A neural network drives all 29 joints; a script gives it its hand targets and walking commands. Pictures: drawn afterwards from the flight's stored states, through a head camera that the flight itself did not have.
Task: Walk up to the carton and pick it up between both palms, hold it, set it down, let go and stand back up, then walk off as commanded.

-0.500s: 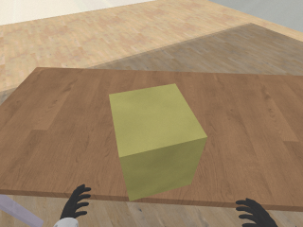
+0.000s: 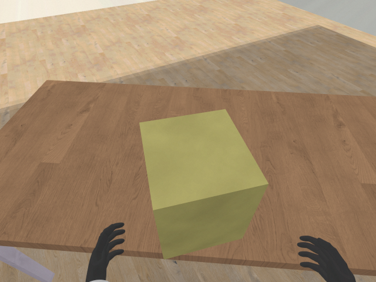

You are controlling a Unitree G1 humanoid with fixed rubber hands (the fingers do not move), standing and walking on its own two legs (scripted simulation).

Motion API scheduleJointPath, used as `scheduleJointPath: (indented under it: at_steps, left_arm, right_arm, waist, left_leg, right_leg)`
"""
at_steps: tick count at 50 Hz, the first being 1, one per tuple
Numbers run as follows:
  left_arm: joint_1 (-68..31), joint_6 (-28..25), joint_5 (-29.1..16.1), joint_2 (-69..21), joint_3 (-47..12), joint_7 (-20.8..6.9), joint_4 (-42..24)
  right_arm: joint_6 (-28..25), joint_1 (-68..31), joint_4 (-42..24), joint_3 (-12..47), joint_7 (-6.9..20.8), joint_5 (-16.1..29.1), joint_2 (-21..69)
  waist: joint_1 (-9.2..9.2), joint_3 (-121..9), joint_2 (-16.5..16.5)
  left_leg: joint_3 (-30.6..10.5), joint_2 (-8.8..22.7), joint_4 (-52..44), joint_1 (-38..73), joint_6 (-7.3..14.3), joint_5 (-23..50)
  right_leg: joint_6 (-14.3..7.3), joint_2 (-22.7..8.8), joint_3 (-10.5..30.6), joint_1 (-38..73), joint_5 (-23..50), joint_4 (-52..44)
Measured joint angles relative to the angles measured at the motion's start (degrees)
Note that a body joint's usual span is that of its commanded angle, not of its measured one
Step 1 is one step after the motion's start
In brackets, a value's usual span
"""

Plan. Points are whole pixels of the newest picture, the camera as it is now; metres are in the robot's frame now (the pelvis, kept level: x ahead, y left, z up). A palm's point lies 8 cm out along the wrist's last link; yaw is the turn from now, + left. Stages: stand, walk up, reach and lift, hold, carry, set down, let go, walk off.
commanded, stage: reach and lift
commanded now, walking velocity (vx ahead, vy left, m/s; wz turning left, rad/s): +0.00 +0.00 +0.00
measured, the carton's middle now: (194, 184) +0.35 +0.02 +0.01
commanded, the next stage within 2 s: none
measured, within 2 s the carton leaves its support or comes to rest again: neither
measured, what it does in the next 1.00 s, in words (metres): stands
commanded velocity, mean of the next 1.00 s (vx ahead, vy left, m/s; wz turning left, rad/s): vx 0.00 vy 0.00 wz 0.00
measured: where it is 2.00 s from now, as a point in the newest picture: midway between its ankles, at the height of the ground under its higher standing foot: outside the picture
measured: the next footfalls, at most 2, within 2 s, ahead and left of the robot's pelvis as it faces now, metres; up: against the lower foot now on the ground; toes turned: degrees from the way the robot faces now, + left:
none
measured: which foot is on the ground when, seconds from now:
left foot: down 0.00-1.00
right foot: down 0.00-1.00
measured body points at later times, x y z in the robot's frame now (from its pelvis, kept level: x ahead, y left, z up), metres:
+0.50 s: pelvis -0.01 -0.01 +0.00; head -0.01 -0.01 +0.45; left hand +0.20 +0.16 +0.03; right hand +0.23 -0.25 +0.02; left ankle -0.02 +0.13 -0.74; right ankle +0.02 -0.10 -0.75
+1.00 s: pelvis -0.01 +0.00 +0.00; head +0.00 +0.00 +0.45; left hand +0.24 +0.18 +0.08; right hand +0.29 -0.24 +0.07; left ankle -0.02 +0.13 -0.75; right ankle +0.02 -0.10 -0.75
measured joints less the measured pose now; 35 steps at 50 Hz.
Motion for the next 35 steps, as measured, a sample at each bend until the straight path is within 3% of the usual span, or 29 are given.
scheduleJointPath:
  at_steps: [15, 23, 35]
  left_arm:
    - [0.4, 1.0, 0.0, -2.9, -4.2, 3.9, -6.6]
    - [-1.0, 5.3, -0.7, -3.1, -4.1, 5.1, -8.2]
    - [-2.5, 13.9, -0.8, -3.1, -2.0, 5.1, -19.5]
  right_arm:
    - [0.5, -0.5, -4.8, 0.0, 0.5, 2.2, -0.2]
    - [5.5, -5.0, -8.0, 0.0, 0.5, 2.1, -0.2]
    - [10.9, -8.9, -12.6, 0.0, -2.3, 3.9, -0.7]
  waist:
    - [0.26, 0.0, 0.0]
    - [0.59, 0.0, 0.0]
    - [0.73, 0.0, 0.0]
  left_leg:
    - [0.0, 0.0, 0.0, 0.7, 0.0, 0.6]
    - [0.0, 0.0, -0.1, 1.0, -0.1, 0.5]
    - [0.0, 0.0, -1.9, 1.0, -0.3, 0.8]
  right_leg:
    - [-0.2, 0.0, 0.0, 0.0, -0.1, 1.4]
    - [-0.2, 0.0, 0.0, 0.0, -0.7, 2.0]
    - [-0.2, 0.1, 0.0, 0.4, 0.0, -0.6]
